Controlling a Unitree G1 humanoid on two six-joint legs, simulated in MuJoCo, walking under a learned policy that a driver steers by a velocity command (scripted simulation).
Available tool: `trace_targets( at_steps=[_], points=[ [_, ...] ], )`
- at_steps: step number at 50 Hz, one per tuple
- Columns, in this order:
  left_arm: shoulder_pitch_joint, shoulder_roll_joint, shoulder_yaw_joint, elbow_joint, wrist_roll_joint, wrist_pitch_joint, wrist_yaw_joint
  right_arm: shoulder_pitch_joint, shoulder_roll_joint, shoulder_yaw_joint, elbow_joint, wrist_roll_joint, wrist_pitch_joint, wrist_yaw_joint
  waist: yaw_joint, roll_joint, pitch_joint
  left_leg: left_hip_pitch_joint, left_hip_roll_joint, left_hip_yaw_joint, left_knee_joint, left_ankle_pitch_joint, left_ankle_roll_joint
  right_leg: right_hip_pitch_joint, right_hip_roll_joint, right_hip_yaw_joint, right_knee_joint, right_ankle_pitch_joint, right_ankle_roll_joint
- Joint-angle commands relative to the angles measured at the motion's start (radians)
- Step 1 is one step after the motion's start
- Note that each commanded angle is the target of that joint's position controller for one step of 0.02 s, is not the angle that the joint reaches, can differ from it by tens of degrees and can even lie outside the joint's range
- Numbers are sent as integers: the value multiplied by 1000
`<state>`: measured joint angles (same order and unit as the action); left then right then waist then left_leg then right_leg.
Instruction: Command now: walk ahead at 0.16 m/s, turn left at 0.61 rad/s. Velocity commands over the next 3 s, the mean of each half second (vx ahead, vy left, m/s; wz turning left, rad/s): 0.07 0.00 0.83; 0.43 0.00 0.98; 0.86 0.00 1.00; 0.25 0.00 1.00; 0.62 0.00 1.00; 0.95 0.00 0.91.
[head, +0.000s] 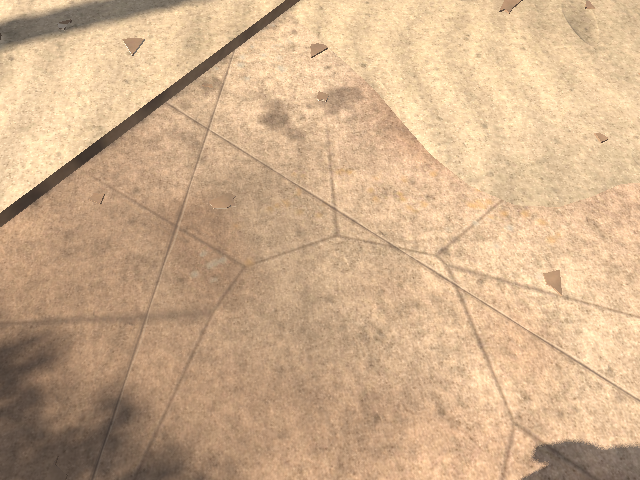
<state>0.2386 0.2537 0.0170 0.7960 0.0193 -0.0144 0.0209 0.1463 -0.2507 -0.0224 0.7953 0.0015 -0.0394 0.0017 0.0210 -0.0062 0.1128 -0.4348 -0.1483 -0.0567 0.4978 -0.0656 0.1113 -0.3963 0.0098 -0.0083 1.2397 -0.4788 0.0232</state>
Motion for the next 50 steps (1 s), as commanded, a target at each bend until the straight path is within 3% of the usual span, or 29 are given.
trace_targets(
  at_steps=[1, 4, 10, 15, 18, 19, 20, 21, 22, 23, 25, 27, 30, 32, 34, 38, 42, 45, 46, 47, 48, 49, 50],
  points=[
    [91, 122, 31, -70, 16, 41, 10, 121, -145, -52, -30, -1, 12, -15, 6, 17, -232, 299, 293, -363, -123, 687, 188, -111, -37, 63, -66, 6, 20],
    [34, 100, 28, -107, 14, 66, 11, 107, -177, -72, -46, -15, 22, -8, 16, 21, -252, 202, 249, -380, -150, 513, 165, -68, -24, 64, -165, 36, 32],
    [-135, 123, 33, -175, 7, 82, 20, 136, -214, -105, -60, -17, 62, -1, -33, 83, -196, 167, 185, -523, -229, -98, 94, -91, 17, 113, -332, 117, 23],
    [-167, 129, 29, -183, -14, 53, 30, 159, -228, -123, -54, -22, 78, 6, -63, 136, -163, 222, 167, -607, -194, -84, 65, -8, 75, 129, -539, 84, -11],
    [-73, 143, 35, -159, -18, 34, 47, 109, -219, -122, -62, -7, 78, 8, -6, 141, -154, 120, 104, -617, -169, -191, -19, 230, 78, 121, -848, 175, -30],
    [-73, 188, 47, -158, -13, 29, 57, 141, -178, -113, -61, 3, 73, 2, -21, 41, -170, 24, 30, -538, -83, -439, -78, 353, -44, 204, -965, 183, -55],
    [-89, 288, 66, -189, 2, 35, 57, 155, -133, -104, -89, 21, 72, -5, -28, -160, -212, -104, -102, -294, 192, -534, -136, 412, -330, 484, -1041, 54, -160],
    [-162, 275, 64, -196, 12, 42, 51, 141, -223, -124, -77, -24, 70, -6, -42, -139, -132, -178, -71, -147, 420, -470, -146, 283, -405, 526, -1073, 133, -235],
    [-167, 200, 47, -199, 5, 45, 48, 117, -255, -134, -77, -42, 73, 2, -52, -87, -113, -129, 3, -122, 526, -412, -149, 219, -372, 425, -1036, 259, -247],
    [-200, 160, 37, -200, 1, 45, 41, 140, -236, -130, -67, -45, 82, 11, -78, -68, -95, -102, 13, -108, 605, -363, -146, 185, -302, 306, -1002, 360, -221],
    [-213, 148, 30, -215, 4, 48, 37, 187, -209, -120, -52, -34, 103, 35, -86, -114, -100, -117, 26, -59, 755, -329, -154, 203, -239, 167, -956, 519, -203],
    [-153, 153, 32, -204, 8, 46, 33, 139, -198, -108, -75, -17, 109, 44, -52, -113, -90, -158, 60, -17, 731, -316, -168, 261, -231, 100, -933, 614, -204],
    [-44, 185, 48, -170, 10, 44, 29, 49, -171, -88, -116, -13, 112, 52, 7, -142, -92, -201, 106, 26, 609, -328, -186, 390, -259, 57, -895, 752, -209],
    [31, 212, 64, -151, 16, 39, 15, -20, -175, -80, -151, -17, 112, 71, 55, -171, -131, -204, 145, 44, 528, -311, -169, 441, -292, 82, -978, 317, -200],
    [45, 247, 81, -144, 18, 28, 6, -92, -190, -80, -187, -22, 114, 96, 69, -196, -102, -228, 172, 57, 474, -308, -156, 441, -335, 128, -1071, -40, -184],
    [96, 260, 99, -117, 23, -2, -4, -205, -158, -66, -234, -21, 103, 119, 84, -128, -58, -225, 204, 87, 369, -315, -113, 455, -386, 66, -1120, -100, -151],
    [131, 257, 102, -86, 23, -11, -9, -266, -129, -50, -259, -28, 93, 129, 84, -128, -45, -148, 207, 136, 269, -351, -59, 435, -390, -58, -1098, -34, -126],
    [122, 266, 99, -75, 21, -1, -14, -225, -133, -41, -251, -40, 90, 126, 46, -125, -37, 0, 178, 196, 173, -370, -17, 362, -393, -160, -1035, 67, -108],
    [93, 273, 97, -77, 13, 0, -16, -130, -139, -43, -222, -41, 86, 117, -13, -110, -61, 148, 136, 225, 115, -359, -2, 290, -373, -228, -920, 260, -94],
    [65, 270, 93, -84, 2, -3, -20, 64, -171, -61, -154, -42, 80, 98, -119, -21, -150, 422, 82, 227, 58, -323, 27, 168, -322, -320, -652, 536, -71],
    [31, 244, 79, -115, 8, -5, -29, 322, -272, -101, -65, -37, 72, 67, -245, 185, -259, 728, 160, 6, -35, -518, 87, -96, -232, -352, -224, 446, -32],
    [-80, 130, 49, -220, 32, -14, -41, 304, -389, -114, -94, -12, 66, 42, -216, 430, -207, 790, 387, -535, -239, -828, 166, -522, -77, -218, 35, -139, 27],
    [-205, 201, 59, -264, 52, -22, -43, 245, -359, -99, -127, -13, 59, 27, -223, 210, -118, 712, 428, -644, -294, -687, 183, -659, -81, -21, 91, -51, 35]
  ],
)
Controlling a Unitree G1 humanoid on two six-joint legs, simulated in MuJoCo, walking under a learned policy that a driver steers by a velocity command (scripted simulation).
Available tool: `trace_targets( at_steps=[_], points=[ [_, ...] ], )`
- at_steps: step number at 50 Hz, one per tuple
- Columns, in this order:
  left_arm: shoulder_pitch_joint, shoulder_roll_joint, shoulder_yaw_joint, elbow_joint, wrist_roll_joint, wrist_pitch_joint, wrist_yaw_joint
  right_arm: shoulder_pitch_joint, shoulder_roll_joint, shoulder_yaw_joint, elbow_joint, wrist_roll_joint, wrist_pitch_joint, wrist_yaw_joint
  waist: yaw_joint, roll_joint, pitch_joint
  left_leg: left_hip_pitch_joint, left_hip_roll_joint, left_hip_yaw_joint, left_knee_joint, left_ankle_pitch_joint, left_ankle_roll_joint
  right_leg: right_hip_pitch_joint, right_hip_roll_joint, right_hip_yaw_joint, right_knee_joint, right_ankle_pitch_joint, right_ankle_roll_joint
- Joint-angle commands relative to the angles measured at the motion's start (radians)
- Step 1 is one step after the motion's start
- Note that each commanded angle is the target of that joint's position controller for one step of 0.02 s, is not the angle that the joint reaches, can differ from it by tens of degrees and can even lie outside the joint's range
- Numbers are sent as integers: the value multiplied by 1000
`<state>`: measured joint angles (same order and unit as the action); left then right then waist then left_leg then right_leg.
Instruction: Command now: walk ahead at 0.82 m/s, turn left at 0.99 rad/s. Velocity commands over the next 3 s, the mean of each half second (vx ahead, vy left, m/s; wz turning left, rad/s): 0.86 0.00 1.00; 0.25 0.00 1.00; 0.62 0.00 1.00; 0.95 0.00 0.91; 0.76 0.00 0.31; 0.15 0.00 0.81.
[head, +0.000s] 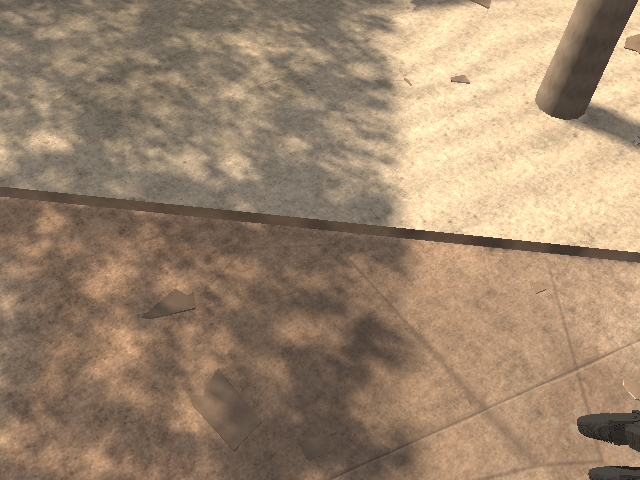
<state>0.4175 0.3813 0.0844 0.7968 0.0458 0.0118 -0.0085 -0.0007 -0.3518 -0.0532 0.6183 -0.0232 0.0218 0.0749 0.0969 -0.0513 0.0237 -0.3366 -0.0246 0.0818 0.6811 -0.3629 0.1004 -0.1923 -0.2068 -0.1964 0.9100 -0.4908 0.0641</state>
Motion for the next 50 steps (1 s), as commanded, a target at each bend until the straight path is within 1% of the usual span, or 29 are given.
trace_targets(
  at_steps=[1, 3, 5, 9, 12, 14, 16, 17, 18, 19, 20, 21, 22, 23, 24, 26, 28, 31, 33, 35, 37, 38, 39, 40, 41, 42, 44, 47, 50],
  points=[
    [-350, 85, -8, -260, 18, -59, -22, 382, -218, -57, 71, 6, -5, -58, -246, 200, 12, 578, 296, -665, -447, -205, 196, -844, 98, 185, 384, 61, -14],
    [-214, 98, -10, -192, 23, -64, -34, 317, -180, -46, 63, 3, -20, -70, -135, 145, 48, 415, 185, -501, -468, -87, 172, -672, 55, 188, 257, 152, -11],
    [-182, 94, -13, -173, 31, -40, -40, 273, -148, -31, 53, 13, -49, -67, -92, 171, 57, 296, 116, -456, -507, 9, 174, -578, 66, 177, 224, 209, 7],
    [-380, 49, -28, -237, 4, -29, -37, 365, -143, -36, 102, 15, -86, -58, -117, 98, 121, 223, 85, -461, -549, 259, 197, -590, 119, 148, 34, 308, 26],
    [-501, 7, -48, -279, -10, -41, -42, 414, -148, -43, 132, 19, -103, -67, -148, 109, 113, 239, 91, -473, -530, 509, 182, -505, 163, 160, -165, 428, 5],
    [-534, 12, -50, -300, -19, -46, -39, 425, -160, -47, 153, 30, -109, -78, -151, 116, 89, 282, 130, -501, -532, 669, 164, -408, 184, 176, -255, 495, -28],
    [-395, 45, -39, -263, -23, -48, -20, 367, -193, -53, 151, 37, -111, -84, -71, 114, -1, 267, 106, -463, -409, 979, 102, -119, 243, 174, -330, 441, -63],
    [-220, 99, -15, -217, -30, -50, 1, 357, -222, -60, 155, 27, -112, -79, 8, 107, -119, 222, 91, -457, -207, 1115, 72, 124, 264, 173, -286, 365, -75],
    [22, 134, 7, -160, -37, -46, 29, 301, -235, -63, 154, 14, -115, -71, 147, 109, -221, 94, 52, -444, 57, 1071, 52, 399, 220, 176, -281, 304, -82],
    [217, 199, 32, -124, -6, -51, 56, 299, -105, -32, 138, 2, -131, -69, 192, -19, -335, -63, -38, -386, 433, 609, 43, 612, 18, 401, -310, -83, -106],
    [124, 254, 35, -142, 36, -61, 48, 411, 28, 4, 84, 56, -120, -67, 36, -358, -426, -290, -151, -294, 705, -152, 21, 672, -263, 934, -564, -313, -167],
    [-5, 168, 29, -165, 17, -60, 38, 359, -74, -2, 100, 22, -109, -75, 11, -260, -309, -346, -78, -252, 745, -59, 34, 523, -228, 1011, -640, -230, -183],
    [-101, 79, 8, -173, 13, -62, 36, 323, -104, -14, 119, 11, -92, -72, -22, -137, -175, -347, -11, -219, 721, 30, 23, 382, -208, 808, -600, -19, -208],
    [-119, 22, -6, -159, 14, -62, 31, 293, -101, -14, 134, -2, -76, -67, -32, -7, -95, -328, 23, -188, 707, 45, 7, 274, -179, 652, -575, 267, -230],
    [-115, 5, -15, -138, 11, -67, 30, 276, -77, -16, 133, -5, -59, -59, -49, 8, -55, -324, 45, -175, 698, 17, -6, 206, -160, 532, -569, 475, -234],
    [-91, -12, -25, -94, -15, -92, 13, 251, -25, -7, 97, -3, -25, -47, -82, -36, 7, -316, 76, -167, 636, -51, -29, 98, -183, 375, -598, 791, -233],
    [-135, -7, -26, -71, -35, -111, 5, 173, 0, 2, 39, -9, -7, -32, -113, -59, 49, -346, 101, -155, 487, 6, -39, 62, -167, 234, -636, 932, -196],
    [-268, 15, -17, -86, -48, -117, 4, 161, 24, 15, 10, -1, -8, 6, -174, -90, 3, -93, 56, -46, 115, 344, -32, -62, -38, -21, -626, 886, -122],
    [-249, 51, -2, -84, -58, -111, 8, 165, 7, 8, 19, 5, -5, 16, -178, -52, -18, 19, 4, 28, 33, 432, -26, -58, -28, -62, -563, 885, -104],
    [-240, 92, 13, -92, -78, -99, 9, 223, -24, -8, 34, -5, 1, 4, -212, -22, -50, 94, -33, 48, 7, 391, 6, -5, -57, -62, -412, 1011, -93],
    [-247, 109, 20, -112, -83, -68, 1, 419, -83, -45, 86, -17, -6, -29, -295, 16, -143, 315, -72, 8, -39, 328, 55, -60, -61, -45, -46, 901, -73],
    [-212, 56, 8, -105, -57, -51, -8, 426, -123, -64, 110, -13, -9, -58, -269, 116, -105, 394, -37, -101, -100, 397, 67, -202, 17, -32, 192, 269, -45],
    [-120, -15, -7, -124, -33, -25, -16, 336, -228, -80, 60, 11, -2, -76, -161, 292, -36, 353, 162, -434, -64, 1062, 128, -374, 157, -44, 580, -255, -4],
    [8, 31, -2, -180, -22, -7, 6, 337, -302, -104, -6, 27, -1, -58, -141, 266, -348, 538, 343, -821, -236, 1014, 320, -446, 206, 193, 672, -207, 23],
    [-21, 52, -8, -160, -6, 0, 22, 261, -247, -99, -38, 24, 5, -59, -125, 129, -327, 477, 328, -855, -332, 607, 311, -468, 162, 254, 613, -113, 16],
    [-106, 69, -6, -164, -7, 5, 29, 221, -181, -86, -31, 19, 8, -63, -123, 65, -192, 333, 261, -762, -363, 431, 270, -459, 141, 264, 510, -39, 7],
    [-167, 54, -9, -169, 3, 19, 38, 215, -121, -69, 4, 19, -2, -70, -89, 66, -105, 214, 156, -632, -365, 486, 189, -399, 119, 274, 348, 31, -7],
    [-192, 32, -15, -162, -4, 44, 36, 245, -118, -69, 34, 20, -11, -68, -87, 21, -148, 168, 106, -565, -333, 681, 131, -313, 131, 276, 234, 72, -5],
    [-272, 9, -22, -187, -13, 53, 35, 266, -140, -80, 42, 17, -3, -69, -109, 19, -151, 175, 82, -604, -345, 559, 86, -347, 152, 297, 152, 123, -4]
  ],
)
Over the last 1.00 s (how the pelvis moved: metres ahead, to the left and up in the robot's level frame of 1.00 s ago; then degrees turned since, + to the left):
0.09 0.07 0.00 54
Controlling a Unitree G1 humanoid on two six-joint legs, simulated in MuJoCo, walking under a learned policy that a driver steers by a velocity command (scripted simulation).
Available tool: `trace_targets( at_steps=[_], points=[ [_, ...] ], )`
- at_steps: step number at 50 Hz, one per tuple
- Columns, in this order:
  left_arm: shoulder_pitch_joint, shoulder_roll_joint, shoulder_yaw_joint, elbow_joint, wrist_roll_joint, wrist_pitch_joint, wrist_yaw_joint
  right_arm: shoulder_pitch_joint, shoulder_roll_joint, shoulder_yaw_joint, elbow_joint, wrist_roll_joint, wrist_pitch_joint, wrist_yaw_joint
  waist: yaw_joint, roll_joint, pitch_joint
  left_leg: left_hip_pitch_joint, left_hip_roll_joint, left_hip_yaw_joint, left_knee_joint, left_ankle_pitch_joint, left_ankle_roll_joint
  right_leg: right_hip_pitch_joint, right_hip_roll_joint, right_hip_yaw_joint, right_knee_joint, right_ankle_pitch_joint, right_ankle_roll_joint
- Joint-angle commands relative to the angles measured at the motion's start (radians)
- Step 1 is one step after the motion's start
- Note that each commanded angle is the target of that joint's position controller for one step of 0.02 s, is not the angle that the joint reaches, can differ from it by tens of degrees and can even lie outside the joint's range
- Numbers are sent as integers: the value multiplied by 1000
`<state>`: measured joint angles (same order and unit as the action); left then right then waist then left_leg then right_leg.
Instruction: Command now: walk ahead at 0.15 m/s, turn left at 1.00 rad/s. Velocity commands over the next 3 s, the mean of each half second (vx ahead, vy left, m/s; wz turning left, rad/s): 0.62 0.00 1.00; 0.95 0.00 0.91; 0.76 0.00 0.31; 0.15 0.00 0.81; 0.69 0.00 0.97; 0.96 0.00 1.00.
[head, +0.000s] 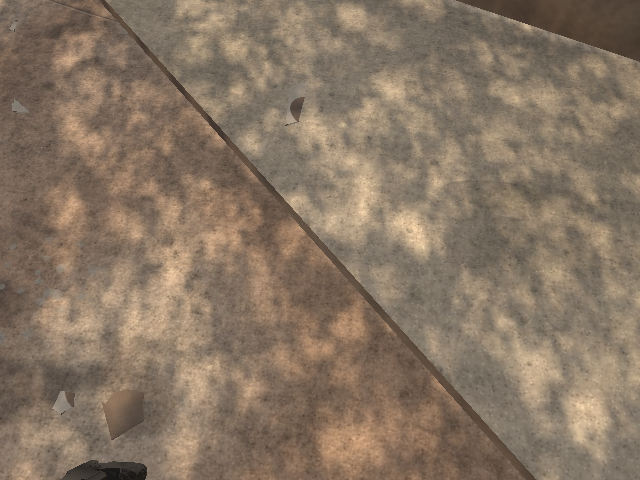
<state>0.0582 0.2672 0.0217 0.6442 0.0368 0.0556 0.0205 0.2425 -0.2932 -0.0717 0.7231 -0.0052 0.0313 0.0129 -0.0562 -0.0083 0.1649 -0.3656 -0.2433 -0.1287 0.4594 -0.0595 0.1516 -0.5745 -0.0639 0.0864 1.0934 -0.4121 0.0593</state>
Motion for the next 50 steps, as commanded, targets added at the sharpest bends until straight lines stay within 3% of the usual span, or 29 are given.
trace_targets(
  at_steps=[1, 3, 4, 10, 12, 14, 15, 16, 17, 18, 19, 20, 23, 29, 31, 34, 36, 37, 39, 40, 41, 42, 43, 44, 45, 46, 47, 48, 50],
  points=[
    [72, 122, 39, -38, 1, 9, 4, 31, -199, -63, -61, -1, -9, -4, 37, -13, -301, 192, 282, -424, -163, 12, 33, 37, 17, 24, -62, 66, 4],
    [27, 127, 42, -46, 10, 5, -2, 26, -200, -63, -68, -9, -6, 7, 21, 41, -259, 172, 257, -516, -247, -490, 58, 4, 39, 41, -124, 93, 6],
    [5, 135, 44, -47, 11, -2, -3, 34, -200, -62, -68, -12, -8, 14, 11, 65, -231, 182, 262, -557, -268, -579, 74, -22, 48, 44, -159, 96, 8],
    [-117, 127, 40, -63, -4, -60, -6, 91, -200, -58, -34, -12, -37, 16, -35, 102, -168, 218, 246, -586, -201, -518, 86, 10, 91, 50, -394, 122, 7],
    [-99, 124, 38, -66, -23, -64, -6, 31, -198, -54, -52, -13, -36, 26, -8, 122, -162, 99, 221, -571, -178, -495, 64, 156, 117, 32, -472, 107, 4],
    [23, 132, 45, -40, -52, -70, 6, -76, -187, -47, -86, -18, -32, 38, 82, 117, -156, -170, 185, -554, -129, -510, 11, 500, 121, 18, -624, 151, -12],
    [92, 167, 58, -22, -53, -79, 20, -78, -156, -37, -84, -17, -35, 38, 123, 53, -156, -314, 127, -490, -28, -560, -39, 684, 83, 15, -695, 172, -19],
    [162, 223, 72, -13, -39, -93, 33, -58, -106, -23, -87, -9, -50, 32, 148, -74, -203, -413, 62, -337, 195, -607, -76, 802, -78, 134, -756, 43, -45],
    [203, 309, 84, -32, -6, -99, 41, -74, -43, 2, -138, 12, -63, 26, 149, -209, -290, -504, 13, -152, 449, -552, -101, 860, -342, 477, -864, -288, -127],
    [142, 321, 98, -21, 6, -100, 41, -134, -113, 0, -165, -14, -64, 24, 116, -126, -231, -570, 127, -101, 568, -358, -107, 727, -403, 619, -912, -396, -185],
    [125, 252, 83, -24, -3, -101, 31, -170, -156, -10, -167, -30, -58, 31, 109, -53, -186, -563, 178, -83, 617, -282, -109, 662, -357, 526, -896, -358, -177],
    [124, 220, 71, -21, -10, -103, 20, -145, -158, -13, -153, -40, -52, 47, 93, -42, -163, -552, 189, -69, 653, -239, -116, 629, -286, 394, -892, -276, -149],
    [192, 184, 57, 8, -14, -116, 2, -107, -131, -5, -139, -43, -30, 83, 86, -83, -142, -538, 234, 8, 785, -131, -123, 568, -184, 136, -919, -64, -107],
    [358, 136, 53, 91, -7, -153, -28, -278, -105, 15, -182, -32, -27, 91, 136, -73, -35, -595, 276, 79, 744, 0, -110, 567, -152, -119, -977, 185, -82],
    [421, 122, 49, 128, -5, -157, -25, -362, -89, 26, -201, -34, -28, 100, 159, -76, 6, -607, 279, 149, 650, -14, -95, 610, -152, -185, -992, 307, -74],
    [502, 128, 49, 184, 2, -155, -11, -454, -46, 52, -229, -34, -34, 112, 168, -86, 19, -552, 270, 262, 488, -87, -44, 701, -157, -289, -957, 669, -48],
    [480, 158, 48, 194, 1, -148, 3, -423, -26, 65, -219, -30, -34, 103, 106, -113, -34, -323, 190, 353, 365, -144, 11, 677, -157, -371, -857, 1249, -30],
    [484, 195, 54, 202, -2, -139, 15, -373, -43, 59, -201, -29, -32, 93, 63, -142, -85, -216, 145, 375, 346, -184, 29, 693, -179, -376, -765, 1506, -33],
    [426, 265, 68, 185, -1, -115, 26, -57, -133, 20, -109, -26, -34, 68, -102, -182, -243, 138, 96, 311, 295, -278, 87, 624, -239, -348, -384, 1655, -64],
    [374, 268, 67, 163, -2, -111, 13, 179, -186, -15, -33, -27, -44, 43, -203, -157, -336, 470, 102, 220, 173, -254, 129, 427, -233, -337, -66, 1440, -83],
    [357, 184, 55, 147, 9, -115, -6, 141, -251, -55, -18, 12, -35, 17, -133, 64, -341, 711, 238, -9, 106, -321, 135, 100, -59, -314, 258, 296, -64],
    [342, 158, 40, 3, -12, -139, -17, 94, -354, -68, -67, -24, -14, 16, -51, 185, -464, 930, 494, -587, -20, -398, 324, -277, 65, -196, 576, -61, -11],
    [214, 205, 44, -20, -17, -162, -15, 190, -306, -64, -56, -30, -8, -3, -119, -39, -462, 895, 496, -602, -114, -308, 299, -335, 16, -43, 550, 46, -30],
    [224, 175, 31, -22, -28, -170, -14, 172, -267, -56, -13, -24, -22, -14, -65, -60, -308, 721, 495, -514, -168, -219, 268, -317, -33, -44, 442, 70, -40],
    [239, 164, 25, -7, -12, -163, -12, 135, -215, -39, 6, -26, -44, -21, 2, -120, -198, 533, 452, -416, -186, -136, 227, -248, -77, -44, 321, 62, -40],
    [260, 151, 21, 11, 10, -144, -15, 77, -191, -25, -3, -33, -65, -32, 53, -130, -148, 399, 402, -338, -182, -76, 208, -175, -95, -39, 272, 29, -35],
    [325, 133, 15, 39, 26, -121, -24, 38, -152, -6, 0, -28, -78, -36, 102, -107, -128, 308, 360, -268, -208, -71, 193, -127, -111, -43, 229, 19, -28],
    [328, 125, 12, 31, 33, -104, -32, 45, -131, 5, 7, -16, -95, -31, 117, -56, -109, 209, 347, -254, -230, -43, 199, -86, -122, -49, 164, -7, -17],
    [199, 104, 1, -21, 29, -97, -44, 65, -126, 9, 38, -8, -119, -18, 101, -1, -29, 81, 295, -177, -307, -12, 182, -84, -128, -97, -10, 78, -8]
  ],
)
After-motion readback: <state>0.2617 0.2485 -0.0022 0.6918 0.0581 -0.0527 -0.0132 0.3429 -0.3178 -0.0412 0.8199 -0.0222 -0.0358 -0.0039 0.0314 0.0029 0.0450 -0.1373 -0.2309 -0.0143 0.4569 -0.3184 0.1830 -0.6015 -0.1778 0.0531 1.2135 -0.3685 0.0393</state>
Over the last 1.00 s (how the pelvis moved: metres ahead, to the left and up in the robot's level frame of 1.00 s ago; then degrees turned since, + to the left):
0.59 0.26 0.01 57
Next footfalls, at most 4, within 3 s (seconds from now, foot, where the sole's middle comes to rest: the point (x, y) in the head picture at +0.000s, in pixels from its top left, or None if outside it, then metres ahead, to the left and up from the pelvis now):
0.32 right None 0.22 -0.17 -0.76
0.80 left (207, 451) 0.43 0.22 -0.76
1.22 right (84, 281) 0.83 0.51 -0.76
1.64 left None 0.78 0.85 -0.76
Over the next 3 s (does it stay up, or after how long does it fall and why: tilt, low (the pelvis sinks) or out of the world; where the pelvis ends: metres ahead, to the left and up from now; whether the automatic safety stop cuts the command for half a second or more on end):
stays up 0.45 1.19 -0.01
